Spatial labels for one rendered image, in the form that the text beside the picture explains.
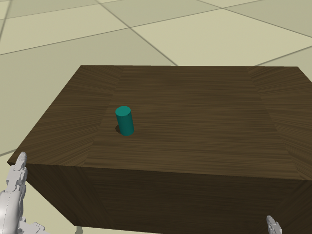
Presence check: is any can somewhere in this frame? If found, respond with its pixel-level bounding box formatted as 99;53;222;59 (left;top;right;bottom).
116;106;134;136

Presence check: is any left robot hand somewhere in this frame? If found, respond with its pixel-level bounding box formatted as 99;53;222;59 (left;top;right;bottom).
0;152;50;234

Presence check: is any right robot hand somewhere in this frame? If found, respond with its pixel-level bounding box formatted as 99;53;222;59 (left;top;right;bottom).
266;215;282;234

